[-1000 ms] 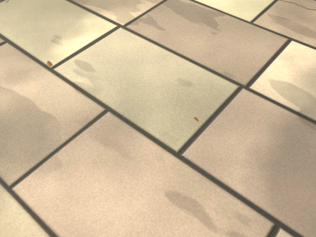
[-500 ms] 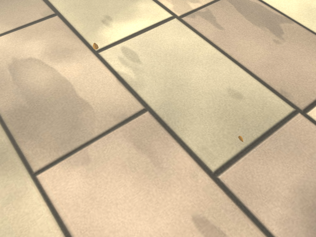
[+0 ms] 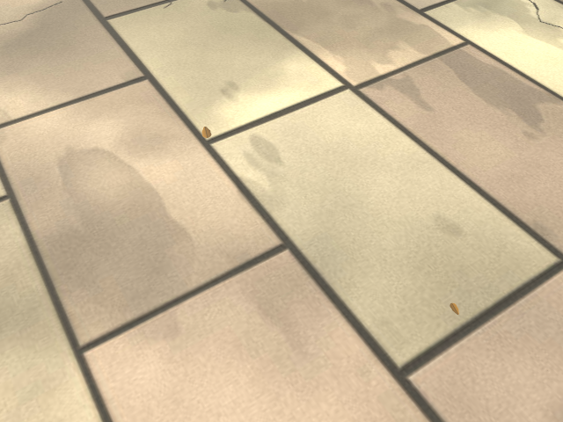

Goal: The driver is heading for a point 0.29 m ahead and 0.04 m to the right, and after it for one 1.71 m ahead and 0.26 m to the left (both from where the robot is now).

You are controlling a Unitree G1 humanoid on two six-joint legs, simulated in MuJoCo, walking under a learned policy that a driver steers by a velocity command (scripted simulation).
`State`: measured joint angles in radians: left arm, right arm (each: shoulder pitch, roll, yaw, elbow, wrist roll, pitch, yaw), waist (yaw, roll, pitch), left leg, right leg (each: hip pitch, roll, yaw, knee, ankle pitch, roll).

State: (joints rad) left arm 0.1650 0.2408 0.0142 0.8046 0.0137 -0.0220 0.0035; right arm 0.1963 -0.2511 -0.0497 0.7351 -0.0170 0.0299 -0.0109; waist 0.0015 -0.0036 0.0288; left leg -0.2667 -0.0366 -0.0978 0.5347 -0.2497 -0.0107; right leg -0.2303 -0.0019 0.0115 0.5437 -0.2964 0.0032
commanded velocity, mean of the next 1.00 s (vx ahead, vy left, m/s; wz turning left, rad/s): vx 0.11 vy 0.00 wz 0.01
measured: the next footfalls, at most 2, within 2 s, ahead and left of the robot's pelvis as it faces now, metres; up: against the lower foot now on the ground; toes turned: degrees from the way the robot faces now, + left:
right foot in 0.84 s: +0.26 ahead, -0.10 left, +0.00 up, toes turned +0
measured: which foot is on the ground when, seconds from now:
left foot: down 0.00-1.00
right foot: down 0.00-0.50, up 0.52-0.82, down 0.84-1.00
